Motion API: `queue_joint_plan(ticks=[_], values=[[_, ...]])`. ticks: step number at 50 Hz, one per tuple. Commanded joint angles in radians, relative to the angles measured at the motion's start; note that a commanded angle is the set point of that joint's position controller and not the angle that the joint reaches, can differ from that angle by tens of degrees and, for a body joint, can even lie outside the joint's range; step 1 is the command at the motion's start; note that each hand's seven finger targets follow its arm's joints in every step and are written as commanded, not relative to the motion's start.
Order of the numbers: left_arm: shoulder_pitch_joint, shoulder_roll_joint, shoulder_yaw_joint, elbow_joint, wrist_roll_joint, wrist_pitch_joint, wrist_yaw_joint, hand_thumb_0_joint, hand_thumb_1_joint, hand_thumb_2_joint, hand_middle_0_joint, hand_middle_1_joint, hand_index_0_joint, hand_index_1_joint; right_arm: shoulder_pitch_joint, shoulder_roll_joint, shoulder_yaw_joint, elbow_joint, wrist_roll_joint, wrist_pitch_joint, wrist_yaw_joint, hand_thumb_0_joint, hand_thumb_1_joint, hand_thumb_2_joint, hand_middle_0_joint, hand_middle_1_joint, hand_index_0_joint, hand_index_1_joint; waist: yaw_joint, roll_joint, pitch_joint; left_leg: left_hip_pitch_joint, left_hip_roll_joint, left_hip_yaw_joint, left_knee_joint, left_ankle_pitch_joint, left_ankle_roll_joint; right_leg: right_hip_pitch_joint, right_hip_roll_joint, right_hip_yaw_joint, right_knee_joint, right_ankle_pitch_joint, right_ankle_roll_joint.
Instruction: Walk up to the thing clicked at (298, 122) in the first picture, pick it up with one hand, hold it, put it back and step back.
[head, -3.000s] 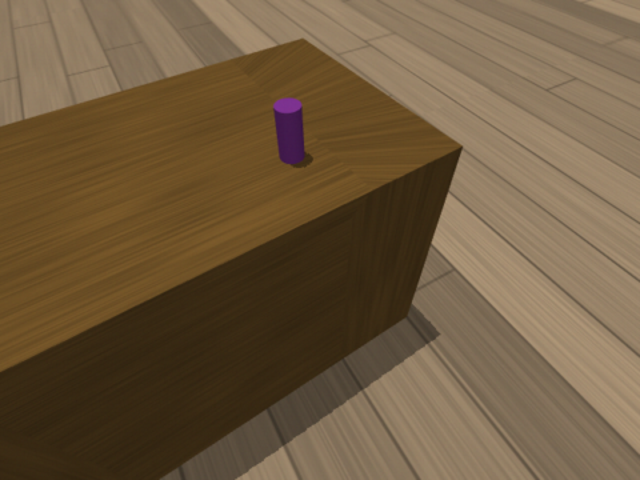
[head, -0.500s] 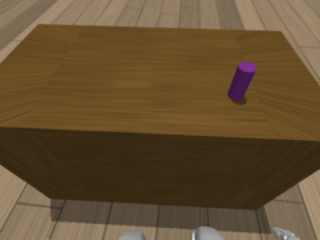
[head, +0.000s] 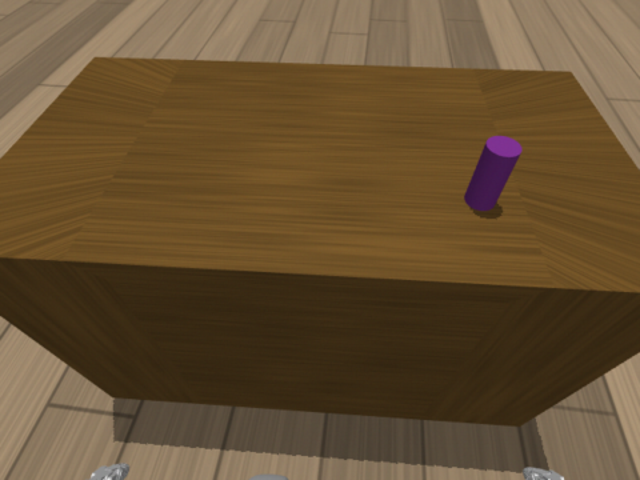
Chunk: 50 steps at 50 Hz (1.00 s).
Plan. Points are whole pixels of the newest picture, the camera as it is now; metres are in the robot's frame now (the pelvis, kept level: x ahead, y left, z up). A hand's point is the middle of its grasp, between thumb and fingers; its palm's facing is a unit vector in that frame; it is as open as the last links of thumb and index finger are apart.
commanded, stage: walk up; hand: right
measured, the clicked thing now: (490, 175) +0.55 -0.24 +0.05
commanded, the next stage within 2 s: stand in 0.84 s
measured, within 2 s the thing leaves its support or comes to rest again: neither
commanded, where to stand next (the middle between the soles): +0.07 -0.01 m, yaw -3 degrees
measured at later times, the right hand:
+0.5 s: hand out of the picture +0.10 -0.26 -0.14, palm faces -0.02 +0.94 -0.33, open 7.4 cm
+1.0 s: hand out of the picture +0.09 -0.27 -0.14, palm faces -0.01 +0.95 -0.33, open 7.4 cm
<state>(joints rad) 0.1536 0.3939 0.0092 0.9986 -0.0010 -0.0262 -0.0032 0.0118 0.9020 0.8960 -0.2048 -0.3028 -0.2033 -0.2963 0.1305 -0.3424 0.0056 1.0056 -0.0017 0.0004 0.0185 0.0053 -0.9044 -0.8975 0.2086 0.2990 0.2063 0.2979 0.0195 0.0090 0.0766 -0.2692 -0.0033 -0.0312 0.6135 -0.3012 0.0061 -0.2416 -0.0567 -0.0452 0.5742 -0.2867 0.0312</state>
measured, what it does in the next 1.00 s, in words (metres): stands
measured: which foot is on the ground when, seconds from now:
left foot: down 0.00-1.00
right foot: down 0.00-1.00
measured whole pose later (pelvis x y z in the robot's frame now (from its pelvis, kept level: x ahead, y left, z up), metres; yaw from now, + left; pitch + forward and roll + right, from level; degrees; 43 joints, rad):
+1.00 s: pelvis +0.01 -0.02 +0.02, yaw -1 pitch -3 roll +0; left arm 0.08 0.35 0.01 1.14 0.00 -0.01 -0.01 0.01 0.90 0.90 -0.20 -0.30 -0.20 -0.30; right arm 0.08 -0.34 0.00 1.15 -0.01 -0.01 0.01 0.00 -0.91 -0.90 0.21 0.30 0.21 0.30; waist 0.00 0.00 0.06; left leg -0.11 0.02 -0.02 0.33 -0.17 -0.02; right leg -0.11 -0.04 -0.04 0.34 -0.18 0.02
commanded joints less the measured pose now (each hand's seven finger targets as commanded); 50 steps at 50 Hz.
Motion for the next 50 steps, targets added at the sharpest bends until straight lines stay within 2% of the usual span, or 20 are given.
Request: queue_joint_plan(ticks=[1,11,14,19,29,31,35,36,40,44,50], values=[[-0.039,0.205,0.039,-0.029,-0.002,-0.026,0.01,0.0,0.9,0.9,-0.2,-0.3,-0.2,-0.3,-0.077,-0.239,-0.051,-0.045,0.004,-0.038,-0.017,0.0,-0.9,-0.9,0.2,0.3,0.2,0.3,0.003,0.029,-0.127,0.016,0.105,-0.137,-0.183,0.213,0.051,0.096,-0.068,0.08,-0.118,0.163,-0.071],[-0.104,0.192,0.029,0.037,0.002,-0.018,0.005,0.0,0.9,0.9,-0.2,-0.3,-0.2,-0.3,-0.116,-0.231,-0.049,0.022,0.001,-0.033,-0.016,0.0,-0.9,-0.9,0.2,0.3,0.2,0.3,-0.003,0.027,-0.094,0.046,0.112,-0.117,-0.293,0.161,0.029,0.133,-0.072,0.077,-0.226,0.141,-0.051],[-0.117,0.191,0.03,0.053,0.005,-0.017,0.003,0.0,0.9,0.9,-0.2,-0.3,-0.2,-0.3,-0.12,-0.228,-0.047,0.035,0.001,-0.031,-0.015,0.0,-0.9,-0.9,0.2,0.3,0.2,0.3,-0.008,0.026,-0.084,0.05,0.107,-0.113,-0.313,0.113,0.024,0.128,-0.075,0.081,-0.251,0.118,-0.048],[-0.124,0.187,0.033,0.074,0.008,-0.02,0.003,0.0,0.9,0.9,-0.2,-0.3,-0.2,-0.3,-0.117,-0.223,-0.049,0.054,0.0,-0.03,-0.015,0.0,-0.9,-0.9,0.2,0.3,0.2,0.3,-0.015,0.005,-0.113,0.088,0.103,-0.094,-0.305,0.176,0.018,0.147,-0.081,0.085,-0.274,0.149,-0.046],[-0.13,0.182,0.041,0.09,0.011,-0.017,0.006,0.0,0.9,0.9,-0.2,-0.3,-0.2,-0.3,-0.103,-0.217,-0.051,0.078,-0.002,-0.025,-0.019,0.0,-0.9,-0.9,0.2,0.3,0.2,0.3,-0.02,-0.027,-0.114,0.118,0.101,-0.08,-0.308,0.208,0.014,0.148,-0.088,0.086,-0.3,0.167,-0.044],[-0.114,0.176,0.042,0.095,0.008,-0.017,0.006,0.0,0.9,0.9,-0.2,-0.3,-0.2,-0.3,-0.108,-0.215,-0.051,0.078,-0.002,-0.024,-0.018,0.0,-0.9,-0.9,0.2,0.3,0.2,0.3,-0.012,-0.008,-0.111,0.132,0.103,-0.08,-0.308,0.229,0.011,0.14,-0.087,0.083,-0.295,0.174,-0.042],[-0.132,0.179,0.046,0.093,0.013,-0.013,0.008,0.0,0.9,0.9,-0.2,-0.3,-0.2,-0.3,-0.099,-0.218,-0.054,0.087,-0.005,-0.022,-0.02,0.0,-0.9,-0.9,0.2,0.3,0.2,0.3,-0.02,-0.019,-0.1,0.116,0.103,-0.077,-0.317,0.204,0.011,0.144,-0.087,0.084,-0.303,0.17,-0.044],[-0.12,0.177,0.045,0.093,0.01,-0.013,0.008,0.0,0.9,0.9,-0.2,-0.3,-0.2,-0.3,-0.101,-0.215,-0.051,0.085,-0.004,-0.022,-0.019,0.0,-0.9,-0.9,0.2,0.3,0.2,0.3,-0.013,-0.01,-0.102,0.129,0.106,-0.077,-0.318,0.22,0.012,0.143,-0.088,0.082,-0.298,0.175,-0.042],[-0.129,0.177,0.047,0.093,0.013,-0.012,0.008,0.0,0.9,0.9,-0.2,-0.3,-0.2,-0.3,-0.091,-0.213,-0.052,0.091,-0.005,-0.023,-0.021,0.0,-0.9,-0.9,0.2,0.3,0.2,0.3,-0.016,-0.023,-0.109,0.124,0.104,-0.075,-0.32,0.229,0.011,0.159,-0.086,0.084,-0.296,0.197,-0.042],[-0.112,0.17,0.04,0.095,0.005,-0.005,0.01,0.0,0.9,0.9,-0.2,-0.3,-0.2,-0.3,-0.096,-0.217,-0.047,0.081,-0.008,-0.032,-0.024,0.0,-0.9,-0.9,0.2,0.3,0.2,0.3,-0.014,-0.002,-0.1,0.139,0.128,-0.084,-0.341,0.312,0.003,0.154,-0.083,0.083,-0.286,0.205,-0.044],[-0.113,0.174,0.038,0.089,0.009,-0.008,0.01,0.0,0.9,0.9,-0.2,-0.3,-0.2,-0.3,-0.094,-0.214,-0.047,0.079,-0.006,-0.032,-0.025,0.0,-0.9,-0.9,0.2,0.3,0.2,0.3,-0.019,-0.009,-0.12,0.15,0.13,-0.075,-0.335,0.316,-0.001,0.171,-0.087,0.085,-0.289,0.23,-0.045]])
